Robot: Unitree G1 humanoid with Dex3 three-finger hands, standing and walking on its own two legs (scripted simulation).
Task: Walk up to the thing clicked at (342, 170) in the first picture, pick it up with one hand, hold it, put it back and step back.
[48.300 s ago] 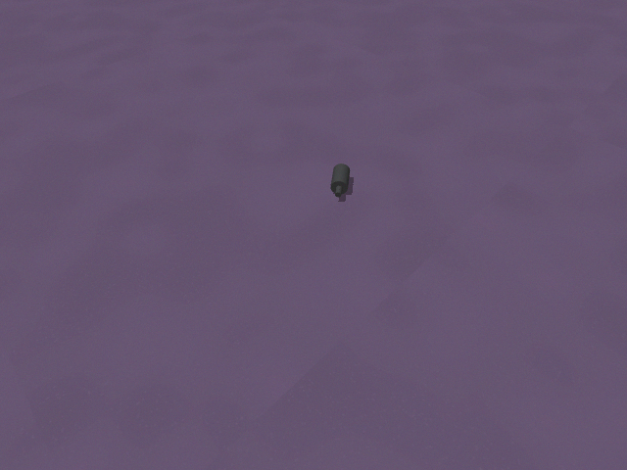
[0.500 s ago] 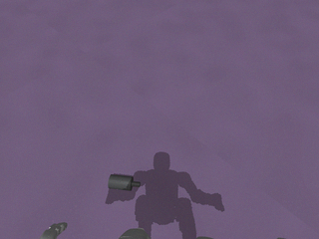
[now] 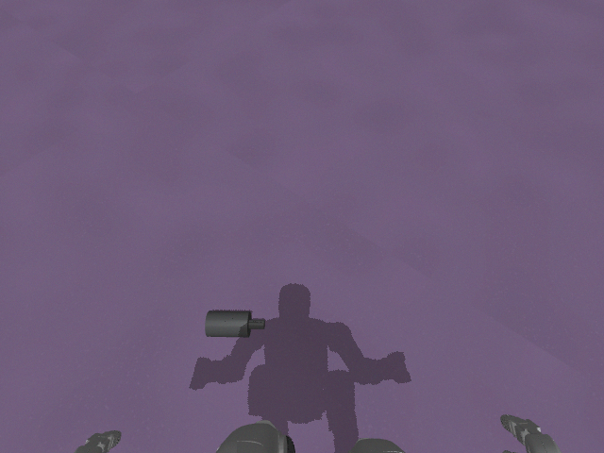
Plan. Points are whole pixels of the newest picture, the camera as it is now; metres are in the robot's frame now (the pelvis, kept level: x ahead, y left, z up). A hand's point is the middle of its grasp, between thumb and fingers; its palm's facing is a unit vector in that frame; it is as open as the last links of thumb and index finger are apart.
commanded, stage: step back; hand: left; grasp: from above
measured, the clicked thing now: (236, 324) +0.51 +0.25 -0.71
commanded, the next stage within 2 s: none
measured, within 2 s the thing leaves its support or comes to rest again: neither
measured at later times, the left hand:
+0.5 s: hand out of the picture -0.03 +0.28 -0.14, palm faces +0.05 -0.94 -0.34, open 7.4 cm
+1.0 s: hand out of the picture -0.20 +0.23 -0.12, palm faces +0.00 -0.91 -0.42, open 7.4 cm
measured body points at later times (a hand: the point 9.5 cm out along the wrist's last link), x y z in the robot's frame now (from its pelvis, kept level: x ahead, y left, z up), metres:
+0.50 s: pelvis -0.13 +0.01 +0.01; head -0.08 +0.04 +0.46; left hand -0.03 +0.32 -0.12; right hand -0.03 -0.29 -0.09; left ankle -0.13 +0.13 -0.72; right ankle -0.08 -0.12 -0.66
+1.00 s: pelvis -0.29 -0.04 +0.01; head -0.25 -0.06 +0.46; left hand -0.20 +0.28 -0.09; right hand -0.20 -0.36 -0.11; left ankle -0.31 +0.11 -0.64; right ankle -0.25 -0.16 -0.72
